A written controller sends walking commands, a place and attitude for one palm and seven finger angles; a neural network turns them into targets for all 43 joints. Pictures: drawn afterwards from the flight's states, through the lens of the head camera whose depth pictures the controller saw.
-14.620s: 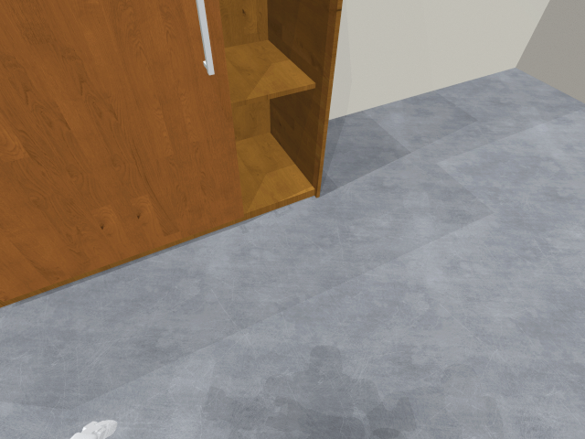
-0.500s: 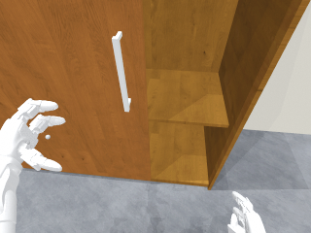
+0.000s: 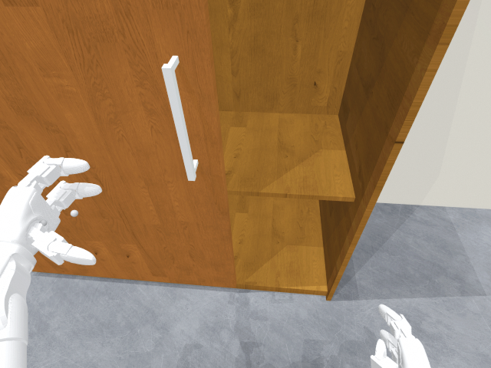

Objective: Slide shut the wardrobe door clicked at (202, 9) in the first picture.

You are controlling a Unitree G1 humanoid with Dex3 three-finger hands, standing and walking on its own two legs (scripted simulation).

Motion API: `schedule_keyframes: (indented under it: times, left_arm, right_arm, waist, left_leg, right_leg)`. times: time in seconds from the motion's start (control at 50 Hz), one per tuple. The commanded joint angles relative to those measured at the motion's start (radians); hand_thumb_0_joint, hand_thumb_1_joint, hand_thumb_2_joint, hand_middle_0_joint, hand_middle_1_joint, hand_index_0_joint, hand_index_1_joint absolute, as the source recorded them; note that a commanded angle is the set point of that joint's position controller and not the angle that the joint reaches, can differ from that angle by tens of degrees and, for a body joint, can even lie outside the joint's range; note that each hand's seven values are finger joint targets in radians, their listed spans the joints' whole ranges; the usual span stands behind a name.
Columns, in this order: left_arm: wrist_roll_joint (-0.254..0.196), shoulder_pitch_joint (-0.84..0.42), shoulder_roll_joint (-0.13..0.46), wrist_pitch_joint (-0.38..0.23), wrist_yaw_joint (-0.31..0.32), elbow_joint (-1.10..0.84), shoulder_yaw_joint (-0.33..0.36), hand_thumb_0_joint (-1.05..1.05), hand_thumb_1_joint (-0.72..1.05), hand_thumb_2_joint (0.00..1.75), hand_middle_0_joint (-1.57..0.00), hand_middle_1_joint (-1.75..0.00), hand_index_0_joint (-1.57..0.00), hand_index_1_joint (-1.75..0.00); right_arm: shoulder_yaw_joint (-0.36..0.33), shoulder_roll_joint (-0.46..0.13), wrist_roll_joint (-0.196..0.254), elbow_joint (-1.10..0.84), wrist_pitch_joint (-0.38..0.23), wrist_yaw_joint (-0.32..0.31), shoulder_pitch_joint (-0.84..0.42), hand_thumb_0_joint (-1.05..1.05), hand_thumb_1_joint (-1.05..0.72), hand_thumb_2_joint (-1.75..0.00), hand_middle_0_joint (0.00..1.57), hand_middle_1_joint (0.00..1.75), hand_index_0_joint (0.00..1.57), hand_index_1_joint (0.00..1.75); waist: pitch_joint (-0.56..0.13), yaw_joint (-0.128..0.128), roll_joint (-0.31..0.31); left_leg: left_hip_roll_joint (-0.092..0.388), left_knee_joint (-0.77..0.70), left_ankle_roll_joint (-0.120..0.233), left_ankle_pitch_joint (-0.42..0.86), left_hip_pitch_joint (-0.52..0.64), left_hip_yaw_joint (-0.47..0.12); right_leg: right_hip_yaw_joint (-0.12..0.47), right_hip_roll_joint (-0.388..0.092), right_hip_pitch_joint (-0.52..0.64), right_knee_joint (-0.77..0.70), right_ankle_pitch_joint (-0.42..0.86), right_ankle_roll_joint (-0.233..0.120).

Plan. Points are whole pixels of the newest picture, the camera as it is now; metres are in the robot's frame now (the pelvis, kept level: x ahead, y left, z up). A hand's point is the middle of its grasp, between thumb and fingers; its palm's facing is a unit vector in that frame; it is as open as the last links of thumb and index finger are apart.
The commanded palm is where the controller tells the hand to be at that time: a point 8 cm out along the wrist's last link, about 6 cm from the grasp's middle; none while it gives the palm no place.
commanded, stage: raise the hand with hooked fingers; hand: left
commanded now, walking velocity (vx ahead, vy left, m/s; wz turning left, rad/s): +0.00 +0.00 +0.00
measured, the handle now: (184, 125) +0.53 +0.19 +0.12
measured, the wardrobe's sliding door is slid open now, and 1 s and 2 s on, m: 0.38 0.38 0.38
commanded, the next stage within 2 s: move the hooked fingers beside the handle in 0.02 s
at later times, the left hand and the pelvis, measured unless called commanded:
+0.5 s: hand (97, 191) +0.32 +0.26 +0.15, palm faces +0.03 -1.00 -0.04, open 14.0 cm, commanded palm +0.29 +0.31 +0.14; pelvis -0.01 +0.00 +0.00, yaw -1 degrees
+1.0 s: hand (119, 170) +0.38 +0.26 +0.13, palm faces +0.03 -1.00 -0.02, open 14.0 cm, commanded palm +0.35 +0.31 +0.13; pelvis +0.00 +0.01 +0.00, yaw -1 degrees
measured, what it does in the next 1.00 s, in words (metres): stands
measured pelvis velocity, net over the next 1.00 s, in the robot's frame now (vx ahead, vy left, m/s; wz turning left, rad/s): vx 0.00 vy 0.01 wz -0.02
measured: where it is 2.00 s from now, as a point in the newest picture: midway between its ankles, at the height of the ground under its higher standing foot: outside the picture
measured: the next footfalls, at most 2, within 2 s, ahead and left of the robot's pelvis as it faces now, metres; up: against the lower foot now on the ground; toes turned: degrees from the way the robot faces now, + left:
none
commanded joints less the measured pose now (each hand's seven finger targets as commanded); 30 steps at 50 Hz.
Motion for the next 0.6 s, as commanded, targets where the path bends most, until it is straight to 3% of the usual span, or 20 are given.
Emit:
schedule_keyframes:
  times: [0.0,0.04,0.1,0.14,0.2,0.26,0.38,0.4,0.42,0.46,0.52,0.56,0.58]
  left_arm:
    - [-0.021,-0.225,0.273,-0.033,-0.019,-0.180,0.080,0.00,-0.50,0.30,-0.30,-1.20,-0.30,-1.20]
    - [-0.027,-0.224,0.289,-0.051,-0.012,-0.220,0.106,0.00,-0.50,0.30,-0.30,-1.20,-0.30,-1.20]
    - [-0.039,-0.231,0.296,-0.075,-0.002,-0.212,0.124,0.00,-0.50,0.30,-0.30,-1.20,-0.30,-1.20]
    - [-0.030,-0.303,0.276,-0.087,0.011,-0.184,0.094,0.00,-0.50,0.30,-0.30,-1.20,-0.30,-1.20]
    - [-0.012,-0.371,0.263,-0.082,0.011,-0.138,0.052,0.00,-0.50,0.30,-0.30,-1.20,-0.30,-1.20]
    - [0.006,-0.443,0.286,-0.076,0.006,-0.068,0.038,0.00,-0.50,0.30,-0.30,-1.20,-0.30,-1.20]
    - [0.008,-0.509,0.303,-0.112,0.000,-0.054,0.045,0.00,-0.50,0.30,-0.30,-1.20,-0.30,-1.20]
    - [0.006,-0.499,0.320,-0.117,0.003,-0.031,0.067,0.00,-0.50,0.30,-0.30,-1.20,-0.30,-1.20]
    - [0.006,-0.492,0.326,-0.122,0.005,-0.019,0.077,0.00,-0.50,0.30,-0.30,-1.20,-0.30,-1.20]
    - [0.005,-0.448,0.341,-0.109,0.008,0.055,0.099,0.00,-0.50,0.30,-0.30,-1.20,-0.30,-1.20]
    - [0.020,-0.500,0.316,-0.088,0.014,0.109,0.062,0.00,-0.50,0.30,-0.30,-1.20,-0.30,-1.20]
    - [0.028,-0.515,0.310,-0.088,0.019,0.088,0.048,0.00,-0.50,0.30,-0.30,-1.20,-0.30,-1.20]
    - [0.034,-0.561,0.312,-0.096,0.022,0.060,0.036,0.00,-0.50,0.30,-0.30,-1.20,-0.30,-1.20]
  right_arm:
    - [-0.045,-0.122,0.001,-0.164,-0.057,-0.014,-0.092,0.00,-0.90,-0.90,0.20,0.30,0.20,0.30]
    - [-0.046,-0.118,0.000,-0.169,-0.060,-0.012,-0.097,0.00,-0.90,-0.90,0.20,0.30,0.20,0.30]
    - [-0.039,-0.112,-0.003,-0.168,-0.062,-0.008,-0.104,0.00,-0.90,-0.90,0.20,0.30,0.20,0.30]
    - [-0.040,-0.112,-0.001,-0.154,-0.062,-0.015,-0.098,0.00,-0.90,-0.90,0.20,0.30,0.20,0.30]
    - [-0.037,-0.114,0.002,-0.142,-0.061,-0.023,-0.091,0.00,-0.90,-0.90,0.20,0.30,0.20,0.30]
    - [-0.038,-0.124,0.001,-0.129,-0.057,-0.031,-0.073,0.00,-0.90,-0.90,0.20,0.30,0.20,0.30]
    - [-0.039,-0.120,-0.003,-0.139,-0.061,-0.028,-0.071,0.00,-0.90,-0.90,0.20,0.30,0.20,0.30]
    - [-0.042,-0.123,-0.004,-0.135,-0.060,-0.027,-0.062,0.00,-0.90,-0.90,0.20,0.30,0.20,0.30]
    - [-0.042,-0.125,-0.005,-0.134,-0.058,-0.026,-0.061,0.00,-0.90,-0.90,0.20,0.30,0.20,0.30]
    - [-0.043,-0.133,-0.007,-0.134,-0.048,-0.018,-0.051,0.00,-0.90,-0.90,0.20,0.30,0.20,0.30]
    - [-0.047,-0.135,-0.001,-0.131,-0.038,-0.014,-0.045,0.00,-0.90,-0.90,0.20,0.30,0.20,0.30]
    - [-0.049,-0.137,-0.002,-0.142,-0.032,-0.008,-0.040,0.00,-0.90,-0.90,0.20,0.30,0.20,0.30]
    - [-0.051,-0.136,-0.001,-0.142,-0.032,-0.008,-0.037,0.00,-0.90,-0.90,0.20,0.30,0.20,0.30]
  waist:
    - [-0.178,-0.011,-0.017]
    - [-0.217,-0.006,-0.029]
    - [-0.188,-0.002,0.007]
    - [-0.161,-0.023,-0.004]
    - [-0.137,-0.037,0.048]
    - [-0.125,-0.048,0.011]
    - [-0.249,-0.036,0.036]
    - [-0.263,-0.032,0.014]
    - [-0.268,-0.027,0.022]
    - [-0.228,-0.015,-0.032]
    - [-0.180,-0.033,-0.014]
    - [-0.202,-0.027,0.010]
    - [-0.231,-0.038,0.039]
  left_leg:
    - [-0.039,-0.072,0.040,0.269,-0.003,-0.003]
    - [-0.038,-0.066,0.040,0.288,0.007,-0.002]
    - [-0.041,-0.071,0.036,0.254,-0.008,0.003]
    - [-0.038,-0.076,0.036,0.222,-0.007,0.002]
    - [-0.040,-0.075,0.036,0.196,-0.005,0.004]
    - [-0.038,-0.074,0.037,0.172,-0.021,-0.002]
    - [-0.039,-0.059,0.036,0.245,0.004,-0.005]
    - [-0.038,-0.056,0.036,0.259,0.000,-0.004]
    - [-0.038,-0.056,0.035,0.275,-0.006,-0.003]
    - [-0.038,-0.060,0.034,0.270,-0.046,-0.003]
    - [-0.035,-0.063,0.034,0.235,-0.069,0.004]
    - [-0.035,-0.059,0.033,0.254,-0.058,0.005]
    - [-0.034,-0.057,0.032,0.271,-0.038,0.004]
  right_leg:
    - [0.022,0.025,0.113,-0.048,0.245,-0.008]
    - [0.022,0.025,0.130,-0.041,0.263,-0.006]
    - [0.030,0.027,0.121,-0.050,0.225,-0.009]
    - [0.028,0.030,0.084,-0.059,0.189,-0.005]
    - [0.036,0.026,0.058,-0.067,0.163,-0.007]
    - [0.038,0.026,0.052,-0.072,0.130,-0.007]
    - [0.039,0.020,0.103,-0.039,0.218,-0.012]
    - [0.036,0.021,0.113,-0.032,0.236,-0.011]
    - [0.034,0.020,0.118,-0.026,0.253,-0.013]
    - [0.030,0.023,0.117,-0.026,0.253,-0.015]
    - [0.033,0.016,0.061,-0.029,0.217,-0.011]
    - [0.035,0.018,0.070,-0.023,0.227,-0.016]
    - [0.035,0.016,0.071,-0.018,0.245,-0.017]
